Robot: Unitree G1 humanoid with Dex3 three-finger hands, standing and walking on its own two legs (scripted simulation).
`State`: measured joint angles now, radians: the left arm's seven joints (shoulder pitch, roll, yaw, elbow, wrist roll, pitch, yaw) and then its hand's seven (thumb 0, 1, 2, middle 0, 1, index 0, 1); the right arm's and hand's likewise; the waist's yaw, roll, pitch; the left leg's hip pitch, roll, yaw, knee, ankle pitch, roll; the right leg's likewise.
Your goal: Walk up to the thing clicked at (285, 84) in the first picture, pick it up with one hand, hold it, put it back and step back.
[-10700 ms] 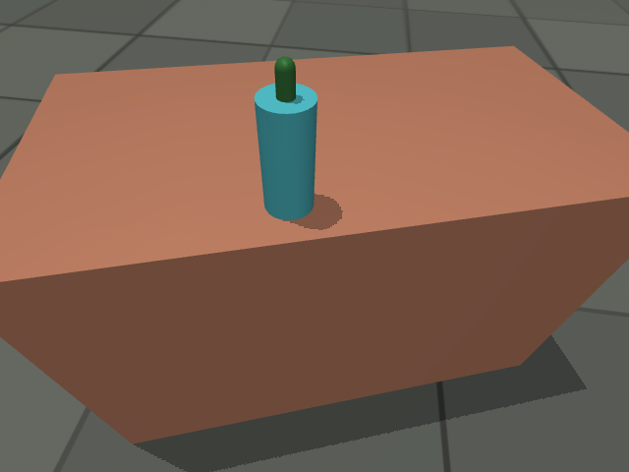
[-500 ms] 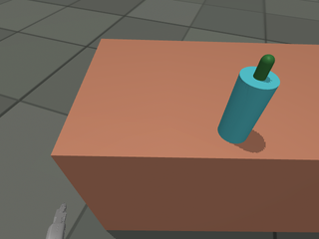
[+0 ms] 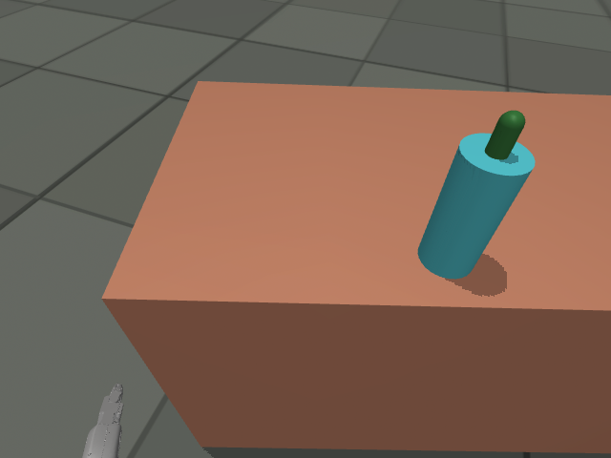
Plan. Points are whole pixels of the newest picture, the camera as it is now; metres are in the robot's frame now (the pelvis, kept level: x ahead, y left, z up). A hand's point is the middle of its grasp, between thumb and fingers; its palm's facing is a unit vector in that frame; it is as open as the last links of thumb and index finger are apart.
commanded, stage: go down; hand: right
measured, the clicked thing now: (474, 197) +0.43 -0.21 +0.15
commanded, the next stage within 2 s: approach in 0.34 s
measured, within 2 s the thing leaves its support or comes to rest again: neither
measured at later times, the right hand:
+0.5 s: hand out of the picture +0.31 -0.40 +0.22, palm faces +0.26 +0.97 -0.02, open 17.6 cm
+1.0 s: hand (529, 250) +0.39 -0.30 +0.09, palm faces +0.17 +0.98 +0.05, open 17.6 cm
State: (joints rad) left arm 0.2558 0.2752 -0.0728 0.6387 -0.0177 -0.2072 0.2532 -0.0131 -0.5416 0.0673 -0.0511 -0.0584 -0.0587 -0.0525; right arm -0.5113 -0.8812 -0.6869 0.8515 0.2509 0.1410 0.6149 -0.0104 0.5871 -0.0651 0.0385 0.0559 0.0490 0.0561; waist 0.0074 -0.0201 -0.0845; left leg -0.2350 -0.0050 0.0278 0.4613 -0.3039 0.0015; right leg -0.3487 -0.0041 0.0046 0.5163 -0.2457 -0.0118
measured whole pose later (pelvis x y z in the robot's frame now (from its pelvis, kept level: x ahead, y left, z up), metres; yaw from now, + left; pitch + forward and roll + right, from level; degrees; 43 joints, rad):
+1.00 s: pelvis -0.01 +0.00 -0.01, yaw +2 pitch +9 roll +1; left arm 0.24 0.24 -0.05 0.67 0.03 -0.21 0.18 -0.01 -0.51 0.04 -0.06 -0.07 -0.07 -0.05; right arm -0.52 -0.58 -0.54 0.87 0.23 -0.14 0.39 -0.01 0.58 -0.05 0.03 0.05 0.05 0.05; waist 0.06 0.02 -0.05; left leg -0.41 -0.03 0.01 0.61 -0.35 0.01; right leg -0.51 -0.03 -0.01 0.65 -0.29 0.00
